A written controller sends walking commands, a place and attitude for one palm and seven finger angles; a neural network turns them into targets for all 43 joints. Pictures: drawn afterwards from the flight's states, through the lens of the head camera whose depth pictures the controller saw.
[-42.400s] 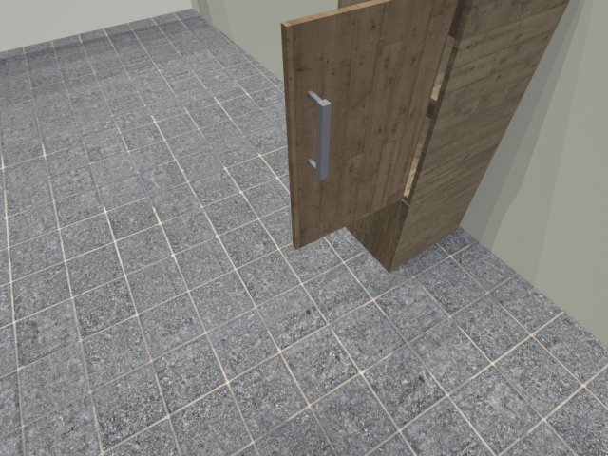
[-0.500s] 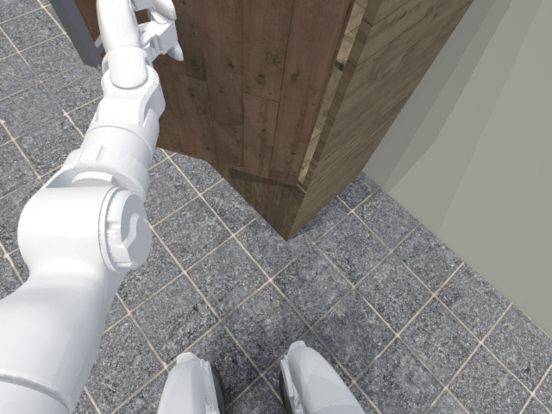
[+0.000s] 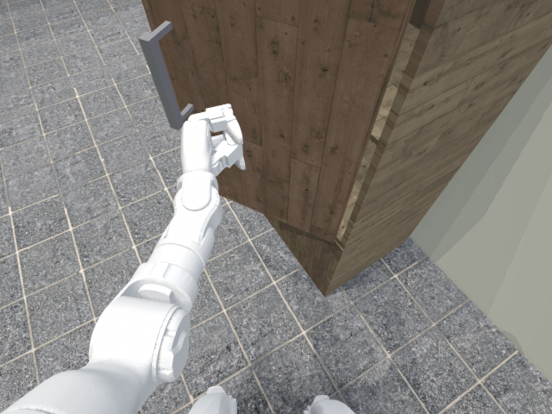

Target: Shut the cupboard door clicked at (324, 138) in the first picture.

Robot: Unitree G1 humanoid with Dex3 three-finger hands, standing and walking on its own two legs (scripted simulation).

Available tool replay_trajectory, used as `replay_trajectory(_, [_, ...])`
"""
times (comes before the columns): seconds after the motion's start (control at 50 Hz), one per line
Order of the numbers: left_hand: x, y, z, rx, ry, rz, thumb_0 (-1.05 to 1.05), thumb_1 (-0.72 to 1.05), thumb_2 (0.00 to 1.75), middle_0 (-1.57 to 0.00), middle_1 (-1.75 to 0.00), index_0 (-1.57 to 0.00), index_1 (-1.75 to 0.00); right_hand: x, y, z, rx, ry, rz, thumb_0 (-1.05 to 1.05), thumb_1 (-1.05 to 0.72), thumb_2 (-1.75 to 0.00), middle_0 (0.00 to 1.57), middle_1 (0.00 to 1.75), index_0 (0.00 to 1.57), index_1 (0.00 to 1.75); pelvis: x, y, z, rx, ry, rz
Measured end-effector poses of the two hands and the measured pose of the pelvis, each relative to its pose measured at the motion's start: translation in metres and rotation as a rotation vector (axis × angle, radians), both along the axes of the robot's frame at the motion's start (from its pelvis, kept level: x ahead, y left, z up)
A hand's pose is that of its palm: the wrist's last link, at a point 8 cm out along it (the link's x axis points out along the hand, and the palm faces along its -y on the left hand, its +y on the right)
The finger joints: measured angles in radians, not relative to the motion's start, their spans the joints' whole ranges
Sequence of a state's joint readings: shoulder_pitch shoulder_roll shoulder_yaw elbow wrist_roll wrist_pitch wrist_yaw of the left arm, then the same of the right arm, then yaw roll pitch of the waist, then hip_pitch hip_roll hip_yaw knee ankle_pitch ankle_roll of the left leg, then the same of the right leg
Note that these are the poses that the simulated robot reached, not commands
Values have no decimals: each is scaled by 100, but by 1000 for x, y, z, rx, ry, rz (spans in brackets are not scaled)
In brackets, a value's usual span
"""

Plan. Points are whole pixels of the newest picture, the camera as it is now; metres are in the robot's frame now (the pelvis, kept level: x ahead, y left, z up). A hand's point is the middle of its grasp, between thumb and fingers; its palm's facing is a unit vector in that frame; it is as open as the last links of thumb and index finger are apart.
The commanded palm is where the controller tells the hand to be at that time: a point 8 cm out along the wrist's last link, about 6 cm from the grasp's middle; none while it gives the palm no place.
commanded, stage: draw the hand back to the body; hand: left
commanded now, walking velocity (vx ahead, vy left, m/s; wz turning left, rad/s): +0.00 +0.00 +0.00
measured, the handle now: (171, 80) +0.64 +0.15 +0.09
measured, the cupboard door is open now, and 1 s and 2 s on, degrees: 31 31 31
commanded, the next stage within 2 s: step back with the hand held close in 1.68 s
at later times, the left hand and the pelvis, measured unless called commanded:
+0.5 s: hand (168, 180) +0.39 +0.11 +0.14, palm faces +0.03 -1.00 -0.01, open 3.1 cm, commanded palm +0.35 +0.16 +0.14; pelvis +0.00 +0.00 +0.03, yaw +0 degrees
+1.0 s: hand (3, 279) +0.25 +0.23 +0.18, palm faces +0.21 -0.94 -0.26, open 3.9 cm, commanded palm +0.21 +0.28 +0.20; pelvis +0.00 +0.03 +0.06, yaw +0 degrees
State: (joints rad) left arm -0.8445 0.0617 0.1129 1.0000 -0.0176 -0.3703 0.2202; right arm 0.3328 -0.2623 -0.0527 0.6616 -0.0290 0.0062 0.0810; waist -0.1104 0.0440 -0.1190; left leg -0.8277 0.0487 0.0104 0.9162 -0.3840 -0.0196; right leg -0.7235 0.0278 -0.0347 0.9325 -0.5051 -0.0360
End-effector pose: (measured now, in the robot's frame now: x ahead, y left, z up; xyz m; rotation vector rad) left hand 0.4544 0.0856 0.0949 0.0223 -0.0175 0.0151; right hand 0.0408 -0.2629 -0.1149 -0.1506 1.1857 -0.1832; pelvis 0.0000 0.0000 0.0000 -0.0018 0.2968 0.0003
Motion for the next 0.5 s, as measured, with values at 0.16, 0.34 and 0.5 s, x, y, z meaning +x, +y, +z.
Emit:
replay_trajectory(0.16, [3, -2, 15, 1, -20, 4, 2, 89, 90, -130, -150, -130, -150, 14, 8, -6, 31, -51, 7, 0, -91, -90, 19, 30, 19, 30, -5, -5, -1, 9, -6, 0])
replay_trajectory(0.34, [-36, 47, 23, -3, -13, 49, 2, 89, 90, -130, -150, -130, -150, -8, 17, 5, 78, -23, -45, 0, -90, -89, 19, 30, 20, 30, 0, -5, 17, 20, -82, -29])
replay_trajectory(0.5, [-89, 81, 41, -13, -50, 9, 2, 90, 90, -130, -150, -130, -150, 19, 12, 24, 21, -113, -18, 1, -90, -90, 20, 30, 20, 30, -2, 2, 28, 3, -170, -8])
